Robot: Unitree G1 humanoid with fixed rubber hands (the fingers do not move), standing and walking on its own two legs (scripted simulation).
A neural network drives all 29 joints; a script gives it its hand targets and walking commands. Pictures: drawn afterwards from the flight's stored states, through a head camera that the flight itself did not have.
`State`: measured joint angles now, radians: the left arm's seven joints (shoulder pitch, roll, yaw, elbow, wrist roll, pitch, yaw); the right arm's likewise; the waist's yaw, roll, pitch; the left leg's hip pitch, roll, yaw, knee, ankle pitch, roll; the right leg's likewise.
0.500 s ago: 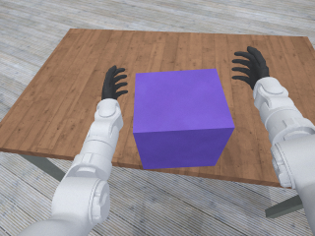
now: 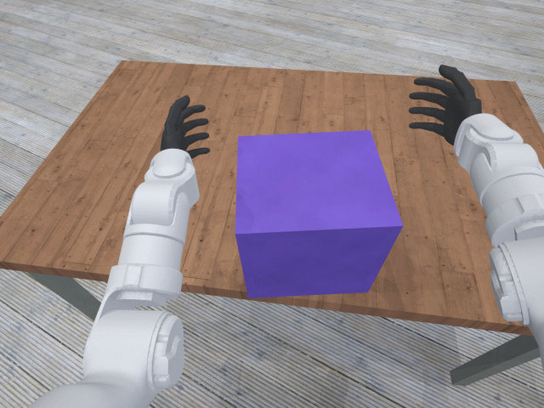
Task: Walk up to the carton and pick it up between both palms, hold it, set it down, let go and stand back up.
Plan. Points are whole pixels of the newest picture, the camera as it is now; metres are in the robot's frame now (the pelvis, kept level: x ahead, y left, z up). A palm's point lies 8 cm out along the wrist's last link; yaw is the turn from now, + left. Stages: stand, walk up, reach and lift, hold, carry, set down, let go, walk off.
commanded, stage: set down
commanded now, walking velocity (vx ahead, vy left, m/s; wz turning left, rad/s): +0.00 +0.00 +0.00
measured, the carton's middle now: (306, 218) +0.42 +0.01 -0.02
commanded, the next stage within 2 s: none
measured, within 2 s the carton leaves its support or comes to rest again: neither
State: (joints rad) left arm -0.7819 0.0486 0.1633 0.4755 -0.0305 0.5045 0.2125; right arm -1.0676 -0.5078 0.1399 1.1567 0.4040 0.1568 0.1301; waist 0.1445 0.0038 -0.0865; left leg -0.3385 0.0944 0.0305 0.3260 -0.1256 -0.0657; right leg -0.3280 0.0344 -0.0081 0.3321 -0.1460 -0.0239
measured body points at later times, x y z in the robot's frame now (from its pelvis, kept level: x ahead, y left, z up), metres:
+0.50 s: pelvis -0.01 +0.00 +0.00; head +0.02 +0.00 +0.45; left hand +0.35 +0.19 +0.10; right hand +0.43 -0.20 +0.11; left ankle +0.01 +0.16 -0.75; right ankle +0.00 -0.10 -0.75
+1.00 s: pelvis +0.00 +0.00 +0.00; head +0.01 +0.00 +0.45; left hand +0.31 +0.17 +0.05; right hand +0.36 -0.22 +0.05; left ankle +0.01 +0.16 -0.75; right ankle +0.00 -0.10 -0.75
